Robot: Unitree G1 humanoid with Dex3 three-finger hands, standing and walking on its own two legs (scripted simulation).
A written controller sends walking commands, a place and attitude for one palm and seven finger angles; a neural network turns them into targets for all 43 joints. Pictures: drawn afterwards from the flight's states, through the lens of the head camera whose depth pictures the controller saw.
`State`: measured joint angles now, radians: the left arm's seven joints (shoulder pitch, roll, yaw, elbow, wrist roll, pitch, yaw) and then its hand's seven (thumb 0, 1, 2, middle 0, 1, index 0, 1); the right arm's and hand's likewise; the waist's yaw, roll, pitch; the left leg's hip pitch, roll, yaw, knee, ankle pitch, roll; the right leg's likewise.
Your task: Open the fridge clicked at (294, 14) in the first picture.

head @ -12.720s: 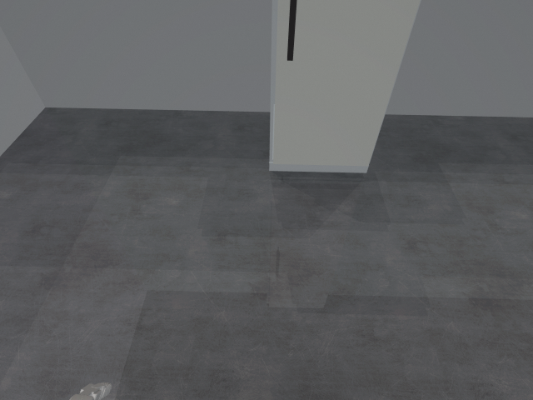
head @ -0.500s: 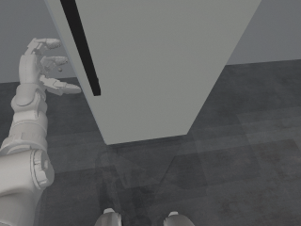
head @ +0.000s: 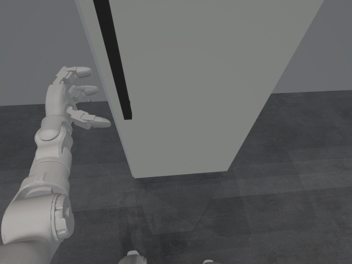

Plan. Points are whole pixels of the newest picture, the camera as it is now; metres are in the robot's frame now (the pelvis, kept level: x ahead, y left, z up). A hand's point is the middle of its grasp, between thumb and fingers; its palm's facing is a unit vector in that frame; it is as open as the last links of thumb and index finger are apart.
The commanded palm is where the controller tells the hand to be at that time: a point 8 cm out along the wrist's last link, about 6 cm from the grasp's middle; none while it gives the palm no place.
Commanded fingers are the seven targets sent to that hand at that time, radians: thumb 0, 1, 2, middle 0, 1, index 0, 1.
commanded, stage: move the hooked fingers beside the handle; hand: left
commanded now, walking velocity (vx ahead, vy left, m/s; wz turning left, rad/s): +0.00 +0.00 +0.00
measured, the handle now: (118, 66) +0.55 +0.13 +0.13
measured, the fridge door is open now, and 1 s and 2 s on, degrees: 0 0 0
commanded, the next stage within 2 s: feel for the door with the fingertips in 0.20 s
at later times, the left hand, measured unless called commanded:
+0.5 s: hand (101, 95) +0.48 +0.17 +0.10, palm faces +0.04 -1.00 +0.01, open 14.0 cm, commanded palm +0.45 +0.22 +0.10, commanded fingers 0.00 -0.50 0.30 -0.30 -1.20 -0.30 -1.20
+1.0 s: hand (105, 90) +0.50 +0.16 +0.10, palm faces +0.08 -1.00 -0.02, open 14.0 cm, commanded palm +0.47 +0.21 +0.10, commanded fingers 0.00 -0.50 0.30 -0.30 -1.20 -0.30 -1.20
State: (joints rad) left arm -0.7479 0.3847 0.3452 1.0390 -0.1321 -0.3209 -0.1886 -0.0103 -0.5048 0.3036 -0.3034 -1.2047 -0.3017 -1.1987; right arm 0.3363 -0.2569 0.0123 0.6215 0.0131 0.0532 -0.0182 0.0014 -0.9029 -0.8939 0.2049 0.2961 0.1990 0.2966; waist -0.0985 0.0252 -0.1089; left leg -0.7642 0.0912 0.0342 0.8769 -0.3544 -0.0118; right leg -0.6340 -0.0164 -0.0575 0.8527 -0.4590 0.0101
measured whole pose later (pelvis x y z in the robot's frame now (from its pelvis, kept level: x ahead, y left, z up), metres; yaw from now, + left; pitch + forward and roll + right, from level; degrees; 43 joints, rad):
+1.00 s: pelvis +0.00 +0.00 +0.00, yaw -1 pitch +17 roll -1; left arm -0.85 0.39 0.35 1.11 -0.09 -0.36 -0.10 -0.01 -0.50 0.30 -0.30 -1.20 -0.30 -1.20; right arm 0.38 -0.25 0.00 0.64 -0.01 0.05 0.00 0.00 -0.90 -0.89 0.20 0.30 0.20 0.30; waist -0.13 0.03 -0.11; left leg -0.82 0.10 0.04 0.89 -0.36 -0.02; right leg -0.70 -0.01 -0.05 0.88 -0.47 0.00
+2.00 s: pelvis +0.00 +0.00 +0.00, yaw +0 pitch +16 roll -1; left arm -0.85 0.30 0.30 1.10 -0.08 -0.37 -0.03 -0.01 -0.50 0.30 -0.30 -1.20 -0.30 -1.20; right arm 0.37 -0.25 0.00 0.65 -0.01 0.05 0.01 0.00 -0.90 -0.89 0.20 0.30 0.20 0.30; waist -0.13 0.03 -0.11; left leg -0.82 0.09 0.03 0.89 -0.35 -0.02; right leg -0.70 -0.01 -0.05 0.89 -0.47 0.00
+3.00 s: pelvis +0.00 -0.01 +0.00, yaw +0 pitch +16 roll -1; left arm -0.84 0.27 0.28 1.09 -0.07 -0.39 0.01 -0.01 -0.50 0.30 -0.30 -1.20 -0.30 -1.20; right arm 0.38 -0.24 -0.01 0.66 -0.02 0.05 0.01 0.00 -0.90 -0.89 0.20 0.30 0.20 0.30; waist -0.14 0.04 -0.11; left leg -0.81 0.09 0.03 0.88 -0.35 -0.02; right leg -0.69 -0.01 -0.05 0.88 -0.46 0.00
